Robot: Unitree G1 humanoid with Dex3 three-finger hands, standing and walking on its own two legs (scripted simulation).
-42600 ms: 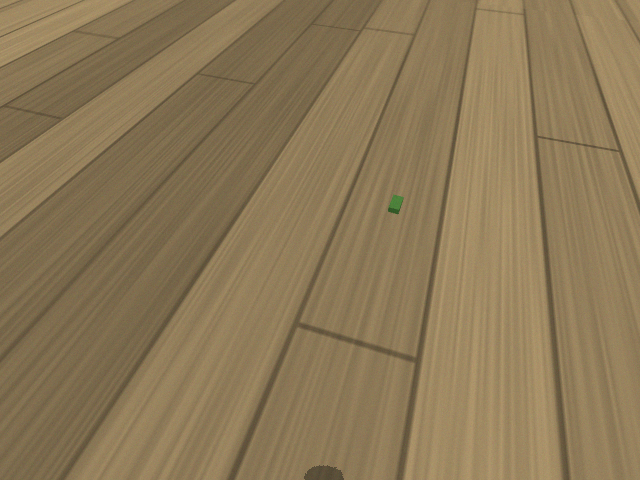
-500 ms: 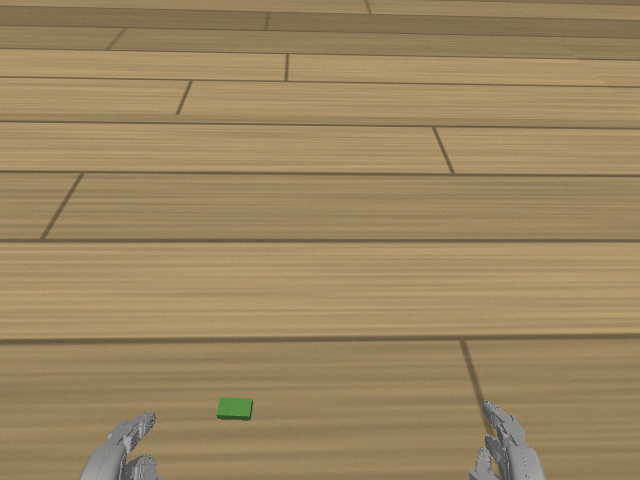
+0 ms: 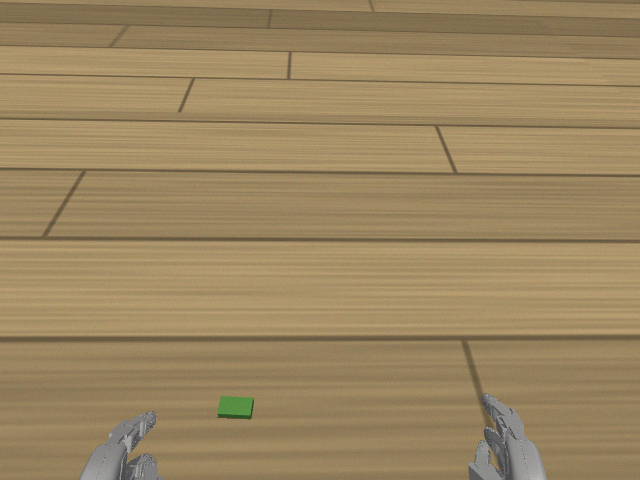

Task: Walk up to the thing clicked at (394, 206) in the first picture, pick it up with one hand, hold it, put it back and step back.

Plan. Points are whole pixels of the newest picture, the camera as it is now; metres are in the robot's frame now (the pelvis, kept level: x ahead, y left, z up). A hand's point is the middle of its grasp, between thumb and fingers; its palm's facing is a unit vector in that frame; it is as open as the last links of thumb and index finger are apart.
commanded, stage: home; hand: left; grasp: from above
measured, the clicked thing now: (236, 407) +0.48 +0.20 -0.70
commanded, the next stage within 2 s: stand in 0.74 s
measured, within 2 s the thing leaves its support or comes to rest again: neither
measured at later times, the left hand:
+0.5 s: hand out of the picture +0.16 +0.18 -0.05, palm faces +0.04 -0.98 -0.20, open 7.4 cm
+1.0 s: hand out of the picture +0.15 +0.21 -0.09, palm faces +0.00 -0.94 -0.33, open 7.4 cm
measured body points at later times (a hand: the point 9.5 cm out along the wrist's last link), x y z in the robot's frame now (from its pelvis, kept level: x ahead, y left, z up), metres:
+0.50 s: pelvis +0.00 +0.00 +0.00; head +0.02 +0.01 +0.45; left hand +0.16 +0.23 -0.03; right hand +0.16 -0.25 -0.06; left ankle +0.00 +0.12 -0.68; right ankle +0.00 -0.14 -0.68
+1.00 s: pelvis -0.01 +0.00 +0.02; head +0.02 +0.00 +0.47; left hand +0.15 +0.26 -0.06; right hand +0.14 -0.26 -0.09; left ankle +0.00 +0.12 -0.68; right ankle +0.00 -0.14 -0.68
